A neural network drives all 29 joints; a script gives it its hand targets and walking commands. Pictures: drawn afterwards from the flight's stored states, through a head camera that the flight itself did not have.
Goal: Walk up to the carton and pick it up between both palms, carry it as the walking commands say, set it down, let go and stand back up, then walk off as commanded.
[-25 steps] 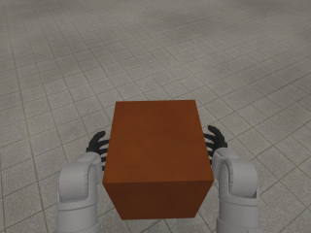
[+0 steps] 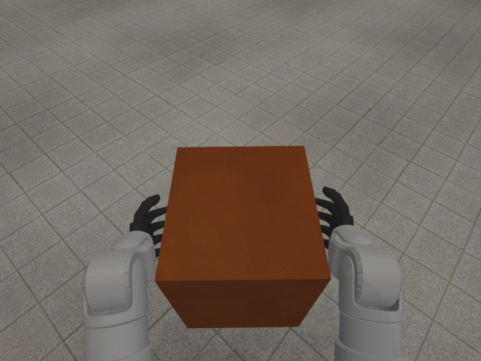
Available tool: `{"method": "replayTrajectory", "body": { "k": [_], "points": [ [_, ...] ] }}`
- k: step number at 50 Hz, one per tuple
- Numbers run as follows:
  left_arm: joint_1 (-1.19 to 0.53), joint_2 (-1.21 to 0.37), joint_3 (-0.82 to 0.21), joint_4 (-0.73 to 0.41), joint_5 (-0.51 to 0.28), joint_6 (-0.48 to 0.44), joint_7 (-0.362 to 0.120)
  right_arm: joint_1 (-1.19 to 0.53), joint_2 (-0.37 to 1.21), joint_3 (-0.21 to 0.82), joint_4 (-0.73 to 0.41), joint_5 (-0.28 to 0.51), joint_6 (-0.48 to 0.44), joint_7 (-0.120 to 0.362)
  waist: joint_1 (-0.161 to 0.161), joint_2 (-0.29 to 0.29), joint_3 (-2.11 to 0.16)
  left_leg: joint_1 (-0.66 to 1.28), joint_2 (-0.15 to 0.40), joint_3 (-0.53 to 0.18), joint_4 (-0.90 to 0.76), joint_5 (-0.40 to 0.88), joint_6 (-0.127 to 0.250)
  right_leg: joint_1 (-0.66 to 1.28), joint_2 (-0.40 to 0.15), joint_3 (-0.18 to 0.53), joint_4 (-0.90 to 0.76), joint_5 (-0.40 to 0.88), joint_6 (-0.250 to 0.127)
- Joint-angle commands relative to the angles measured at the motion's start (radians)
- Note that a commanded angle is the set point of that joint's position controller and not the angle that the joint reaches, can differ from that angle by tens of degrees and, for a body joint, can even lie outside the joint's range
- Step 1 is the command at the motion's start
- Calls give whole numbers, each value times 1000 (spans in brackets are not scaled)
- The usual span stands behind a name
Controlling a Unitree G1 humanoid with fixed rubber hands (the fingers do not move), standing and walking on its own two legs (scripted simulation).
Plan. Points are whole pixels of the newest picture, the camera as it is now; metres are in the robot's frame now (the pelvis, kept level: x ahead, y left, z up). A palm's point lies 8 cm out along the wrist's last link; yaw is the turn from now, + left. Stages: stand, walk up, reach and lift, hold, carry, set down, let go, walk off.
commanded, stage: carry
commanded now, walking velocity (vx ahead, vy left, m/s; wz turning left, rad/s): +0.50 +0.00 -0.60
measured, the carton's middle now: (241, 243) +0.31 +0.02 +0.02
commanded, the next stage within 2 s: none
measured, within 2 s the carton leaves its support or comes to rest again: neither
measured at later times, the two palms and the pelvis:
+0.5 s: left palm (260, 94) +0.66 +0.00 +0.08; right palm (393, 112) +0.61 -0.28 +0.09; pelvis +0.36 -0.08 +0.00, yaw -15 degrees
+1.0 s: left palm (340, 33) +1.03 -0.25 +0.07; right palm (441, 56) +0.91 -0.51 +0.08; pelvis +0.72 -0.25 +0.00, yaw -29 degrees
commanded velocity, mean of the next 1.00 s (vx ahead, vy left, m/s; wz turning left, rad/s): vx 0.50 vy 0.00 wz -0.60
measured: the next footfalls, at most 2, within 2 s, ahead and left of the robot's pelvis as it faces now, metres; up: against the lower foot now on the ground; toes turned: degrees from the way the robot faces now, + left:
right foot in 0.22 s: +0.27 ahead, -0.11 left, +0.00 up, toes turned -7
left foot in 0.56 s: +0.53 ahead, +0.03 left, +0.00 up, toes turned -12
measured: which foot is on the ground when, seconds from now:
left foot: down 0.00-0.24, up 0.26-0.54, down 0.56-0.90, up 0.92-1.00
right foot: up 0.00-0.20, down 0.22-0.58, up 0.60-0.84, down 0.86-1.00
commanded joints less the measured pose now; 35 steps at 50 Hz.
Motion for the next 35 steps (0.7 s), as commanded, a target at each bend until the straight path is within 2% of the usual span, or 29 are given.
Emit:
{"method": "replayTrajectory", "body": {
  "k": [1,3,4,5,6,7,8,9,10,11,12,13,15,16,18,20,22,23,25,26,27,28,29,30,31,32,33,34,35],
  "points": [
    [-644,-898,-799,-176,-504,-54,-238,-389,974,681,-96,471,-27,220,-114,256,-419,1262,469,-369,-93,1242,244,-1008,-96,-134,508,-163,78],
    [-668,-893,-792,-217,-486,-64,-223,-364,964,644,-64,457,-17,235,-117,226,-296,1068,438,-259,-183,1031,169,-961,-133,-188,335,-132,70],
    [-670,-930,-791,-181,-494,-59,-225,-430,958,645,-139,465,-25,235,-109,197,-306,997,407,-198,-203,939,150,-887,-133,-191,189,-46,82],
    [-753,-910,-836,-253,-508,-71,-215,-455,938,630,-166,468,-33,238,-118,252,-335,1013,371,-120,-182,963,138,-839,-84,-280,156,13,83],
    [-659,-902,-827,-216,-485,-60,-205,-360,920,600,-109,443,-21,239,-104,323,-326,943,343,-57,-173,977,113,-732,-92,-269,25,110,67],
    [-719,-892,-844,-269,-504,-72,-203,-488,910,633,-211,469,-36,237,-81,315,-407,859,317,82,-112,1032,68,-493,-70,-286,-174,254,49],
    [-735,-875,-857,-289,-503,-73,-199,-473,919,647,-209,480,-31,247,-62,372,-419,725,251,192,17,1171,28,-259,-15,-358,-271,330,41],
    [-724,-844,-856,-275,-497,-65,-196,-450,889,634,-185,484,-23,251,-41,314,-401,505,185,230,150,1092,3,1,85,-391,-283,351,36],
    [-713,-875,-847,-264,-493,-65,-193,-453,850,616,-189,462,-24,250,6,259,-420,303,159,201,332,957,-7,186,33,-240,-268,336,18],
    [-685,-874,-808,-192,-468,-50,-201,-376,885,609,-94,433,-3,249,-12,-60,-410,60,22,134,566,458,-36,307,-190,238,-364,429,-63],
    [-590,-911,-807,-82,-447,-44,-212,-339,909,617,-90,422,1,258,-34,-309,-432,-244,-134,7,699,-185,-57,541,-334,648,-395,1052,-215],
    [-512,-887,-791,-37,-436,-38,-217,-275,892,575,-4,409,6,261,-31,-135,-423,-307,-64,-79,717,-216,-27,551,-376,604,-300,1098,-261],
    [-544,-901,-791,-95,-461,-48,-234,-328,945,618,-59,431,-17,249,-24,-54,-387,-365,17,-114,639,-130,-9,573,-281,344,-239,1224,-174],
    [-630,-921,-805,-157,-475,-56,-230,-332,999,634,-43,455,-17,254,-25,-14,-344,-429,37,-109,558,-116,-2,565,-273,305,-235,1167,-158],
    [-544,-936,-779,-95,-463,-67,-229,-381,989,676,-84,473,-19,257,-22,-107,-313,-424,28,-69,440,-117,-3,515,-263,290,-275,1194,-157],
    [-628,-926,-800,-148,-489,-72,-231,-419,961,674,-119,469,-29,247,-17,-115,-331,-423,16,-53,316,-122,-21,569,-278,295,-302,1267,-172],
    [-605,-898,-791,-127,-475,-57,-225,-366,978,665,-57,477,-14,245,-22,-19,-251,-342,22,-55,240,-113,-14,434,-303,317,-352,1230,-164],
    [-683,-896,-800,-157,-490,-58,-224,-463,970,676,-97,496,-15,241,-20,-21,-202,-323,-10,-27,188,-89,-23,384,-291,338,-365,1208,-129],
    [-722,-875,-830,-220,-499,-55,-223,-400,973,663,-62,483,-7,244,-33,-74,-262,-103,-56,58,0,40,-13,301,-198,124,-270,1428,-58],
    [-656,-867,-794,-160,-480,-48,-225,-494,941,684,-152,497,-13,238,-48,-102,-263,106,-72,69,-121,130,-8,168,-152,64,-205,1532,-14],
    [-638,-836,-782,-136,-461,-42,-225,-429,942,667,-70,480,-1,241,-84,-44,-356,370,-37,36,-238,235,7,39,-132,21,-30,1458,32],
    [-620,-868,-771,-99,-452,-36,-229,-405,923,647,-85,470,-3,242,-124,129,-490,707,172,-160,-271,382,108,-220,-86,-49,213,1162,85],
    [-537,-872,-740,-51,-433,-30,-235,-399,935,665,-78,466,-3,237,-106,361,-520,1030,476,-518,-224,942,265,-592,33,-114,538,259,134],
    [-572,-875,-763,-108,-453,-37,-237,-357,915,648,-61,465,-15,242,-99,417,-531,1081,500,-472,-150,1231,317,-700,-3,-103,670,-68,82],
    [-602,-897,-777,-113,-471,-49,-239,-373,965,666,-52,471,-22,240,-108,289,-441,1151,492,-433,-115,1270,311,-891,-48,-89,756,-100,82],
    [-578,-935,-782,-119,-480,-60,-231,-360,979,668,-71,465,-25,242,-104,222,-392,1124,484,-317,-115,1221,219,-948,-96,-97,655,-82,63],
    [-592,-906,-796,-150,-479,-69,-227,-380,940,678,-102,466,-33,244,-108,210,-360,1161,447,-253,-125,1116,166,-1034,-115,-114,498,-117,55],
    [-694,-921,-789,-198,-503,-70,-228,-436,973,675,-122,485,-25,244,-104,155,-321,1021,449,-201,-186,938,145,-946,-144,-130,372,-69,70],
    [-618,-912,-804,-197,-489,-71,-217,-472,943,681,-219,501,-34,245,-101,184,-293,955,426,-146,-220,887,144,-901,-112,-211,272,-18,71]
  ]
}}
